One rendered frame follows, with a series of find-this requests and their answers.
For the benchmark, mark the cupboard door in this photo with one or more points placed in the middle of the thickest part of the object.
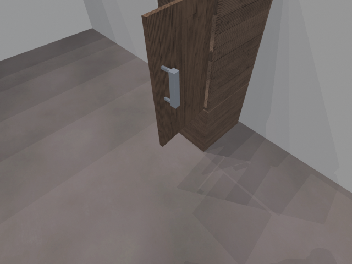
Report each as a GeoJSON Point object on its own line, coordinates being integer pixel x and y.
{"type": "Point", "coordinates": [177, 35]}

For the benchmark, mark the handle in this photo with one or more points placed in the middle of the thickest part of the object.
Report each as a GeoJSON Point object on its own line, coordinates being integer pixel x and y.
{"type": "Point", "coordinates": [174, 87]}

